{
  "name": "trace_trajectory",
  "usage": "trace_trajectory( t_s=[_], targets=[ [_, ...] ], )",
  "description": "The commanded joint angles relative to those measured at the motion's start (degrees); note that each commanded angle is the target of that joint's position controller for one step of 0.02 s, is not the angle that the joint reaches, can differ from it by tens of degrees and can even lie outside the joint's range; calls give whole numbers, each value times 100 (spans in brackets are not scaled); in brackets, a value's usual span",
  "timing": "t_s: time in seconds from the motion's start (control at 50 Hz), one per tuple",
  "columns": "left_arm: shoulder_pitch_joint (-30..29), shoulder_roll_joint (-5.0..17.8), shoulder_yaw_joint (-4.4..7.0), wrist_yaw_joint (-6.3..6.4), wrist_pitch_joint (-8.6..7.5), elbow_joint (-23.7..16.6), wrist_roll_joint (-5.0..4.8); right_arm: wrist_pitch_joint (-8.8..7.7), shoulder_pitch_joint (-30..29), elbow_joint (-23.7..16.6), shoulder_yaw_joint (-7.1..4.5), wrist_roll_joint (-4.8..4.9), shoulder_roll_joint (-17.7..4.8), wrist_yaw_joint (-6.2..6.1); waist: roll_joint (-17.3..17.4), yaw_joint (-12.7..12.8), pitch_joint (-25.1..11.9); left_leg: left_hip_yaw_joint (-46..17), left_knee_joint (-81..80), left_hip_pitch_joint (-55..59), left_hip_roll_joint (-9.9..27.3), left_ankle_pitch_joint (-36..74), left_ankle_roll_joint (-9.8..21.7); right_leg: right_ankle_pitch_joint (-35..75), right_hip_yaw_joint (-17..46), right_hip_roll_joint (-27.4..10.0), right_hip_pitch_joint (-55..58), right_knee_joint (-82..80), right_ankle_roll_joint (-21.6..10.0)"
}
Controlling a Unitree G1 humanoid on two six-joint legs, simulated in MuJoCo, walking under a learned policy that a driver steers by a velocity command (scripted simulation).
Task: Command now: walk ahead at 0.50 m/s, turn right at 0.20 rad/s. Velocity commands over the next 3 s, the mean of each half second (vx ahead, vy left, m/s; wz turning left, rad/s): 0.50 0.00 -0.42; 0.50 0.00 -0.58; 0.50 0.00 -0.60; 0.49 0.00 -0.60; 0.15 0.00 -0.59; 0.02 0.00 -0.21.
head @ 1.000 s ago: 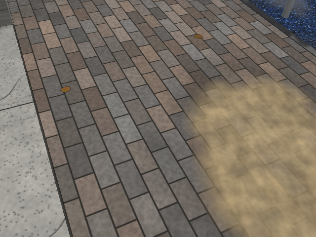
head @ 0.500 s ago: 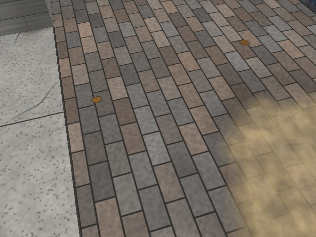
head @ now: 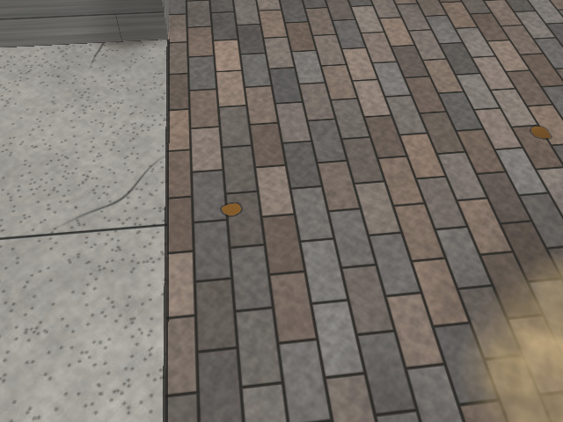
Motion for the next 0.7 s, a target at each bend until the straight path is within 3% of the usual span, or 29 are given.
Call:
trace_trajectory(
  t_s=[0.02, 0.08, 0.14, 0.24, 0.3, 0.32, 0.34, 0.36, 0.38, 0.4, 0.42, 0.44, 0.46, 0.48, 0.5, 0.56, 0.64, 0.7],
  targets=[
    [320, 349, 115, 54, 113, -152, 17, -237, -110, -207, -225, -58, -720, -58, 482, 92, -325, -963, -1602, 347, 1624, 1177, 802, 739, 342, -173, -378, -304, 119],
    [-36, 280, 111, 22, 55, -243, 58, -236, -23, -57, -227, -63, -723, -143, 470, -14, -176, -379, -1685, 675, 1487, 1400, 613, 1723, 393, -44, -705, -1292, 169],
    [-486, 135, 43, -81, 4, -369, 84, -212, 18, 55, -246, -29, -827, -197, 439, -200, -19, 39, -1803, 856, 1493, 1394, 484, 2394, 50, 43, -579, -2281, 138],
    [-1165, 79, -20, -258, -1, -776, 93, -22, 417, 371, -324, 83, -976, -242, 358, -455, 259, 301, -1460, 1951, 1877, 2044, 451, 1869, -288, 152, -1049, -3033, -112],
    [-1011, 242, 60, -348, 27, -944, 84, 130, 270, 370, -387, 135, -1186, -318, 601, -192, -48, 521, -620, 2311, 1951, 4271, 279, 993, -731, 521, -503, -3125, -410],
    [-688, 379, 135, -348, 56, -919, 82, 177, 200, 345, -407, 146, -1264, -356, 724, 19, -317, 589, -50, 2315, 1922, 5202, 202, 699, -903, 742, 3, -3067, -542],
    [-30, 607, 264, -322, 74, -794, 67, 222, 115, 322, -404, 154, -1293, -383, 712, 410, -695, 689, 901, 2088, 1796, 5573, 80, 673, -981, 975, 908, -3196, -717],
    [916, 948, 451, -238, 98, -586, 59, 211, 45, 280, -356, 163, -1222, -409, 475, 925, -1185, 778, 2301, 1231, 1538, 4793, -145, 1009, -676, 1027, 2473, -3600, -973],
    [1365, 1585, 610, -117, 129, -516, 44, 97, 530, 47, -146, -35, -562, -350, -891, 655, -1770, 681, 4432, -1116, 787, 634, -519, 874, 1807, -425, 4635, -3621, -1793],
    [1270, 1534, 536, -155, 36, -685, 52, -140, 524, -75, -18, 14, -409, -253, -986, 520, -2571, -632, 5669, -2550, -137, -2479, -619, 41, 4585, -1264, 5649, -4635, -2626],
    [1183, 1088, 417, -168, -14, -690, 98, -313, -179, -200, -138, 250, -886, -159, -426, 819, -2075, -1160, 5778, -3164, 269, -2075, -470, -21, 3939, -1120, 5400, -4925, -2246],
    [879, 892, 362, -161, -48, -710, 84, -405, -450, -317, -123, 309, -917, -137, -131, 663, -1381, -1074, 5334, -3221, 530, -1531, -358, 293, 3119, -903, 4612, -4960, -1996],
    [477, 732, 306, -157, -51, -775, 63, -429, -489, -275, -133, 178, -882, -176, 265, 376, -921, -1009, 4769, -2948, 764, -1186, -382, 874, 2503, -645, 3748, -4997, -1796],
    [200, 552, 242, -133, -50, -866, 97, -388, -446, -244, -184, 58, -949, -203, 212, 183, -697, -995, 4367, -2560, 906, -945, -452, 1425, 2089, -446, 3127, -5115, -1716],
    [77, 511, 216, -108, -44, -950, 149, -316, -348, -241, -201, 26, -934, -194, 68, 38, -636, -992, 4207, -2243, 955, -797, -531, 1726, 1915, -317, 2725, -5242, -1707],
    [97, 714, 271, -10, -58, -955, 127, -154, -317, -280, -151, -28, -712, -214, 12, -59, -506, -780, 3445, -2038, 917, -430, -839, 2463, 1392, -106, 2044, -5389, -1709],
    [376, 850, 312, 104, 15, -845, 73, -152, -1208, -514, -36, -8, -455, -204, -217, 280, -358, -672, 1560, -1653, 589, 1056, -994, 1931, 962, 325, 1646, -5269, -1321],
    [673, 884, 326, 124, 72, -735, 45, -212, -1653, -642, -52, 92, -543, -132, -320, 485, -363, -738, 824, -1351, 377, 1516, -963, 1368, 1303, 202, 1788, -5098, -1202]
  ],
)
Next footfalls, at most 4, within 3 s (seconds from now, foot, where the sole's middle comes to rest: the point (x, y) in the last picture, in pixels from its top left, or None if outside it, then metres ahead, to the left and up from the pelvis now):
0.36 right None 0.36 -0.17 -0.78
0.84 left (312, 328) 0.69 -0.07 -0.78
1.36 right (454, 308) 0.75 -0.45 -0.78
1.84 left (467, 211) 1.08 -0.56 -0.78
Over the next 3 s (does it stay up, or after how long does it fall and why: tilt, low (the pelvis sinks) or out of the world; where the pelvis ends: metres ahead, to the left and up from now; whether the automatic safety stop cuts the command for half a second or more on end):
stays up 1.01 -0.71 -0.01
